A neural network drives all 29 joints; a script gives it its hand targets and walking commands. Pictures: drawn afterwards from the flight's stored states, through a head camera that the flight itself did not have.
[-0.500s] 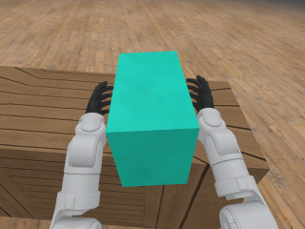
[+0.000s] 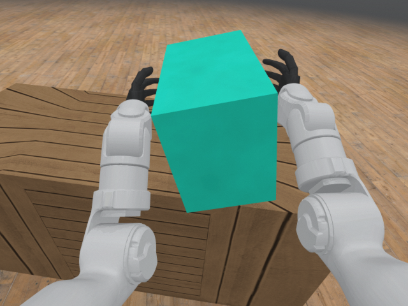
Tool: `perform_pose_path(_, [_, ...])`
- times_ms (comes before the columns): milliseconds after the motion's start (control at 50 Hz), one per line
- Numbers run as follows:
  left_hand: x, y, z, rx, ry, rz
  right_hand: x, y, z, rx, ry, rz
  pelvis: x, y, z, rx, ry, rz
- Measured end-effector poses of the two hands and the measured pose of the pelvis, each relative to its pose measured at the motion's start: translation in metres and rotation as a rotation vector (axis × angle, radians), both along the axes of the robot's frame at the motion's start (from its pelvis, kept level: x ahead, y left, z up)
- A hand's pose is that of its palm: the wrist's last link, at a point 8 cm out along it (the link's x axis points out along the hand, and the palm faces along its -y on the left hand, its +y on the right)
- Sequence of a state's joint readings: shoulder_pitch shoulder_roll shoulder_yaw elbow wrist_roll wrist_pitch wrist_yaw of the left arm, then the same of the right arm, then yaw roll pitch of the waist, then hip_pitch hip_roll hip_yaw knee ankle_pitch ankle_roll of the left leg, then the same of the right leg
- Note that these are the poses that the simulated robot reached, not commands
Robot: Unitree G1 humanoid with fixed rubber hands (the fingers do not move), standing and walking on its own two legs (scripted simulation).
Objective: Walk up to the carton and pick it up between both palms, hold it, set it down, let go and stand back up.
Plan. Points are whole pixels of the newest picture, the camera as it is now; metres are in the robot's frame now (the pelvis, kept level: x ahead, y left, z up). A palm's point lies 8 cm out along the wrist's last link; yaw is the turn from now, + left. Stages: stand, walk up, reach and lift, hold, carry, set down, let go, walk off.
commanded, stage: hold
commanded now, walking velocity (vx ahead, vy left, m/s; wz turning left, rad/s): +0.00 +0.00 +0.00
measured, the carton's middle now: (215, 114) +0.45 -0.05 +0.21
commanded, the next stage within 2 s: none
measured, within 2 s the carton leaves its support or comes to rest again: neither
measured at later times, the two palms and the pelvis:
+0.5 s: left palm (121, 98) +0.42 +0.14 +0.26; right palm (260, 89) +0.43 -0.13 +0.28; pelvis +0.03 +0.01 +0.00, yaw +3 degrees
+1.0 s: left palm (113, 104) +0.40 +0.15 +0.26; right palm (253, 104) +0.43 -0.12 +0.25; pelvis +0.05 +0.00 +0.01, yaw +2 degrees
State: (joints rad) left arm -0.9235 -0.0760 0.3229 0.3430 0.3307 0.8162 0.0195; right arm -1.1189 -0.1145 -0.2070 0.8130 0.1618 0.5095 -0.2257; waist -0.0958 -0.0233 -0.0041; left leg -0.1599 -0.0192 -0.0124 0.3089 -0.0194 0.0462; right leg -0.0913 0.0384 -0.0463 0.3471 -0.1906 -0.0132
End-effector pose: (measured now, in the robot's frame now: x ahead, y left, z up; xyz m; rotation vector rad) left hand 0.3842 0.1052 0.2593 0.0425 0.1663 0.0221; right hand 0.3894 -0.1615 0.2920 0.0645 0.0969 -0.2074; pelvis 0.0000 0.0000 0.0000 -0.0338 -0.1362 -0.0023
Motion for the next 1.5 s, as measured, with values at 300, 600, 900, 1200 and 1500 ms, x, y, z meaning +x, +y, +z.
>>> perform_pose_path(300, [0.018,0.023,0.028,-0.039,-0.03,0.032,0.016,0.022,-0.018,-0.029,0.029,0.015,0.013,-0.001,0.001,-0.001,0.05,0.005])
perform_pose_path(600, [0.031,0.033,-0.007,-0.018,-0.064,0.064,0.044,0.034,-0.017,0.014,-0.044,0.052,0.044,0.008,0.006,0.013,0.072,0.046])
perform_pose_path(900, [0.014,0.043,0.002,-0.045,-0.112,0.067,0.027,0.041,-0.037,0.004,-0.058,0.057,0.058,0.005,0.006,0.028,0.009,0.03])
perform_pose_path(1200, [0.013,0.04,0.007,-0.043,-0.1,0.054,0.023,0.038,-0.031,0.006,-0.039,0.042,0.053,0.004,0.005,0.023,0.01,0.037])
perform_pose_path(1500, [0.011,0.046,0.007,-0.032,-0.078,0.073,0.024,0.044,-0.035,0.004,-0.018,0.06,0.043,0.007,0.005,0.021,0.002,0.035])
